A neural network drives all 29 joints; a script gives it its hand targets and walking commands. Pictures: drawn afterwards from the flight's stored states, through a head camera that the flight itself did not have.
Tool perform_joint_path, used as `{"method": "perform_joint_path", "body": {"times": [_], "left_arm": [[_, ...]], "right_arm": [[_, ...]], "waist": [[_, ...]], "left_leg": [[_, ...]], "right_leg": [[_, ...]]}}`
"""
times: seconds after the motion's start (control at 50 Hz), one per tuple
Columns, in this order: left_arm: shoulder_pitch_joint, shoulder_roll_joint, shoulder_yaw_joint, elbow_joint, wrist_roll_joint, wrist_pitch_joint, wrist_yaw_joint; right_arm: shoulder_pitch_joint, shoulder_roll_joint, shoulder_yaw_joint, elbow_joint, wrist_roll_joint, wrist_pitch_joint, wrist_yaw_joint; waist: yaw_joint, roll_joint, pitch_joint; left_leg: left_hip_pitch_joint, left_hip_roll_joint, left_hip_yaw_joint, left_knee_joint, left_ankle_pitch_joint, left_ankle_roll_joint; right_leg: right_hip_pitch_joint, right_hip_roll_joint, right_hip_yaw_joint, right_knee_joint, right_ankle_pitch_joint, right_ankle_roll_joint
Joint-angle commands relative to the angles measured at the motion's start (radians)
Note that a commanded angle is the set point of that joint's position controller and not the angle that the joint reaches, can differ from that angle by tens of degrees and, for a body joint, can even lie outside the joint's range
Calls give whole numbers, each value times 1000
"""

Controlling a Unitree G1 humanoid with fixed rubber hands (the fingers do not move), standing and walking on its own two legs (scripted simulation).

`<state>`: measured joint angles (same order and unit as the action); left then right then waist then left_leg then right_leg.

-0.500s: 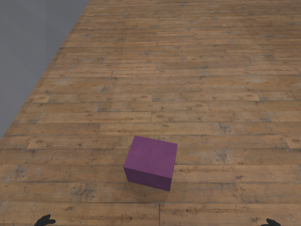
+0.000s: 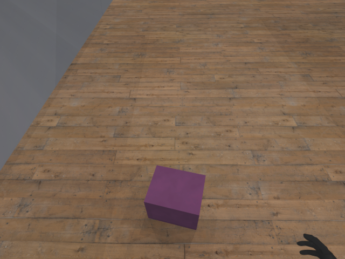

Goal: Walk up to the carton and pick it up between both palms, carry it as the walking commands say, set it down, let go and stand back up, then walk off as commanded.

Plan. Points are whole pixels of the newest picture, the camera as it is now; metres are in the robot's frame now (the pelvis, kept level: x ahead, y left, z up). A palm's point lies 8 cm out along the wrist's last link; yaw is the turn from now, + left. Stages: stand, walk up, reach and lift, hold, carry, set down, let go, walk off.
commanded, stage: walk up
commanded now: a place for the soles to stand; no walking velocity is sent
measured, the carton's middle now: (176, 197) +0.57 +0.00 -0.66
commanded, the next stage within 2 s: none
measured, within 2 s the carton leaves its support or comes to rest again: neither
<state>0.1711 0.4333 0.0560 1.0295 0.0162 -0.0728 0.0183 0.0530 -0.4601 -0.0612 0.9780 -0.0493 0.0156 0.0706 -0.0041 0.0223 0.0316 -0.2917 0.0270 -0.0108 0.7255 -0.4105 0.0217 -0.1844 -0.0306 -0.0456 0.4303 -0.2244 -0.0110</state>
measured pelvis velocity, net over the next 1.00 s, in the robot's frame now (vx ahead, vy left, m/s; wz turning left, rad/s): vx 0.16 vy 0.12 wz -0.27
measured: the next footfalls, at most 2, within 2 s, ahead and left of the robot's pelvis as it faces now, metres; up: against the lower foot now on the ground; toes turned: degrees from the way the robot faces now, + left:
left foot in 0.16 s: +0.12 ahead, +0.20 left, +0.00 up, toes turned -1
right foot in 0.40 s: +0.18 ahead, -0.03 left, +0.00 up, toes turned -12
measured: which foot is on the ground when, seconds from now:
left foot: up 0.00-0.14, down 0.16-0.42, up 0.44-0.64, down 0.66-1.00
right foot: down 0.00-0.16, up 0.18-0.38, down 0.40-1.00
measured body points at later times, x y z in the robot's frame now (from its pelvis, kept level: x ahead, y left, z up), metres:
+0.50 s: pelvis +0.10 +0.07 -0.03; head +0.11 +0.04 +0.42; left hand +0.23 +0.42 -0.09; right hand +0.13 -0.28 -0.14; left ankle +0.10 +0.20 -0.71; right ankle +0.14 -0.04 -0.74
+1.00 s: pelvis +0.16 +0.12 -0.02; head +0.18 +0.11 +0.42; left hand +0.36 +0.41 -0.12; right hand +0.22 -0.25 -0.11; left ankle +0.21 +0.24 -0.74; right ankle +0.14 -0.03 -0.74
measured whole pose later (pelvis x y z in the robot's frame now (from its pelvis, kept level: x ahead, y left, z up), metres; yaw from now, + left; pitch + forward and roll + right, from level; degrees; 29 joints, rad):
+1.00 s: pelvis +0.16 +0.12 -0.02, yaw -15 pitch -2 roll +0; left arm 0.14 0.47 0.02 0.91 0.00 -0.04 0.01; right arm 0.05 -0.44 -0.04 0.88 0.01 -0.02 0.01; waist 0.01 -0.01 0.08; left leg -0.33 0.09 0.09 0.71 -0.36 -0.02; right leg -0.33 0.00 0.07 0.70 -0.35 0.03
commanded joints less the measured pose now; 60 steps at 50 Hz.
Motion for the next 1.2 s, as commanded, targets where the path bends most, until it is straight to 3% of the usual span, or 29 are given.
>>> {"method": "perform_joint_path", "body": {"times": [0.0,0.04,0.08,0.12,0.14,0.16,0.18,0.2,0.24,0.28,0.32,0.36,0.38,0.4,0.42,0.44,0.5,0.54,0.58,0.62,0.64,0.66,0.68,0.72,0.76,0.8,0.84,0.92,1.18], "left_arm": [[57,321,90,-72,8,-31,27],[17,312,86,-105,14,-38,23],[13,323,78,-130,23,-33,15],[6,296,63,-156,27,-18,14],[21,253,49,-170,30,-11,21],[17,174,29,-204,12,-8,35],[37,233,35,-195,1,-2,44],[81,282,43,-178,-13,-7,34],[188,285,45,-141,-23,-14,9],[194,268,52,-139,-14,-14,-8],[195,241,53,-149,-16,-16,-11],[265,216,58,-134,-4,-23,-2],[296,234,68,-139,3,-29,7],[330,283,76,-161,13,-38,20],[273,380,92,-216,13,-41,21],[246,367,91,-234,-4,-36,24],[177,317,69,-271,-3,-34,29],[133,282,50,-281,5,-30,21],[111,270,32,-281,2,-16,16],[101,246,16,-291,-8,1,14],[108,206,5,-301,-11,7,14],[131,171,-4,-297,-19,18,14],[106,211,12,-266,-22,31,20],[111,210,18,-240,-18,29,14],[138,213,20,-201,-5,13,6],[54,281,28,-211,1,3,-1],[16,243,11,-199,-14,7,-5],[23,216,2,-151,-19,29,-5],[-71,228,-2,-106,-7,35,-11]], "right_arm": [[-52,-159,-56,-132,2,9,34],[-7,-166,-74,-143,10,4,46],[37,-172,-95,-156,9,7,51],[167,-195,-126,-135,2,7,42],[261,-239,-141,-121,-7,4,31],[321,-336,-150,-141,-14,-7,19],[208,-339,-142,-193,9,-12,14],[131,-314,-124,-229,21,-16,8],[73,-272,-107,-255,22,-23,2],[135,-267,-104,-253,7,-23,6],[119,-247,-96,-268,0,-21,5],[88,-207,-79,-285,6,-11,2],[122,-155,-59,-285,10,-11,-5],[139,-93,-38,-298,18,-15,-12],[167,-130,-47,-307,21,-6,-19],[163,-211,-70,-286,26,2,-30],[228,-189,-75,-263,29,-6,-41],[246,-153,-64,-242,37,-12,-41],[230,-119,-55,-234,50,-20,-48],[225,-134,-59,-225,42,-32,-59],[210,-180,-66,-225,31,-42,-64],[159,-243,-67,-244,33,-54,-64],[111,-254,-68,-247,45,-53,-58],[63,-244,-58,-239,41,-50,-63],[26,-220,-46,-227,43,-40,-61],[46,-157,-25,-214,60,-37,-63],[24,-165,-29,-183,62,-41,-64],[-16,-195,-32,-151,56,-45,-66],[-81,-167,-23,-81,59,-27,-58]], "waist": [[6,-99,56],[-15,-120,50],[-37,-162,25],[-102,-83,-2],[-143,59,-20],[-171,354,-10],[-112,180,39],[-64,89,77],[0,142,92],[-25,195,74],[-11,163,71],[39,70,20],[64,-19,-11],[96,-192,-10],[54,-233,-16],[47,-79,1],[19,-121,36],[3,-174,12],[-4,-205,-37],[-26,-166,-56],[-19,-45,-66],[3,114,-84],[-8,128,-79],[19,120,-29],[45,153,-10],[-10,-16,-58],[-9,20,-88],[20,46,-91],[3,-42,-64]], "left_leg": [[-367,106,-126,167,20,-8],[-187,91,-65,67,-2,-20],[-11,55,15,-27,-11,-14],[243,-18,96,-129,40,-10],[366,7,13,-204,-72,10],[350,291,-469,-501,-475,124],[144,384,-614,-579,-605,225],[56,368,-569,-560,-574,247],[5,278,-362,-504,-435,218],[-58,246,-246,-485,-308,214],[-125,245,-186,-437,-209,207],[-205,191,-84,-264,-146,165],[-268,156,-36,-114,-109,127],[-349,71,49,159,-50,62],[-438,-6,24,314,-211,16],[-390,52,-72,364,-183,8],[-309,94,-63,314,-69,-5],[-131,58,1,181,-65,-9],[5,8,78,70,17,-6],[112,-8,70,-116,186,11],[129,91,-86,-189,236,43],[86,312,-364,-293,239,141],[3,370,-386,-306,226,231],[-37,305,-270,-237,290,208],[-99,214,-117,-158,344,102],[-52,112,-24,-83,193,23],[26,108,-18,-120,181,29],[41,201,-58,-187,292,86],[111,130,22,-207,97,39]], "right_leg": [[147,-344,479,-250,-352,-204],[-2,-257,315,-191,-199,-168],[-139,-202,234,-122,-209,-156],[-334,-120,155,53,-302,-119],[-471,-51,97,268,-373,-93],[-656,108,-7,620,-446,-35],[-606,42,121,740,-358,-27],[-554,-4,127,740,-278,-23],[-444,-64,66,583,-231,-2],[-300,-37,12,444,-266,3],[-162,-18,0,324,-174,-6],[61,33,-34,157,-35,-12],[180,19,26,109,-75,-19],[201,-148,320,-58,-245,-80],[121,-380,729,-168,-367,-221],[69,-377,687,-134,-294,-267],[-38,-269,445,-19,54,-223],[-154,-205,287,67,370,-200],[-206,-161,207,148,487,-185],[-265,-111,177,240,305,-119],[-308,-68,153,325,171,-72],[-331,25,90,450,-37,-2],[-264,34,75,508,-332,6],[-226,14,75,421,-316,-7],[-98,5,64,199,-44,-18],[-148,-99,280,171,153,-86],[-166,-74,227,199,199,-79],[-120,-18,110,257,188,-29],[-185,-43,239,97,134,-58]]}}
